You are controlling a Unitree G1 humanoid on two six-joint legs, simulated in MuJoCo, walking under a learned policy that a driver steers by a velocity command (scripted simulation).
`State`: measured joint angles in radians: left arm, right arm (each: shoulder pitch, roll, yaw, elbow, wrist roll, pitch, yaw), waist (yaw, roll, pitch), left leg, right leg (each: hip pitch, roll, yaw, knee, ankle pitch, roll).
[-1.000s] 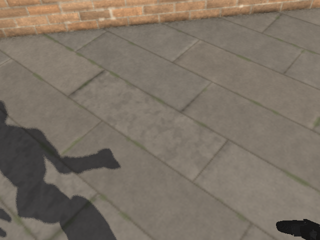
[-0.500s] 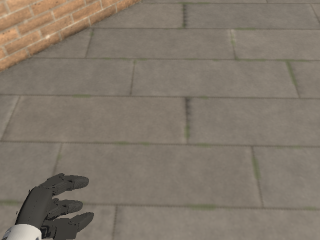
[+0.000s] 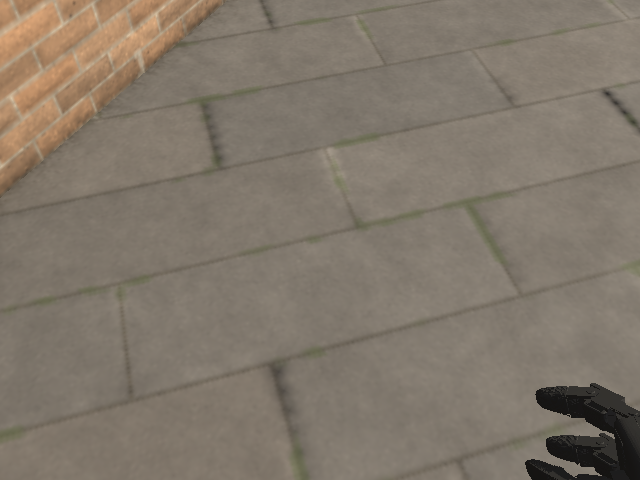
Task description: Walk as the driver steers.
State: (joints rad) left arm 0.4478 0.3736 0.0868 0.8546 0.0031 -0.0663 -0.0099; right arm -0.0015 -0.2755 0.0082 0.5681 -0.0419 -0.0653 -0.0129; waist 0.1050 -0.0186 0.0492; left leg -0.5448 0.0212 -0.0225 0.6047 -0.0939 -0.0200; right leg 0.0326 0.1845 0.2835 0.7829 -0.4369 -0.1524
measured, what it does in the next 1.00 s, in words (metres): walks ahead, turning right: right foot, then left foot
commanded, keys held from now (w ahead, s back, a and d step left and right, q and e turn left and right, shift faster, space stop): w+shift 0.12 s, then shift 0.32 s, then e+shift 0.42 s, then w+e+shift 0.14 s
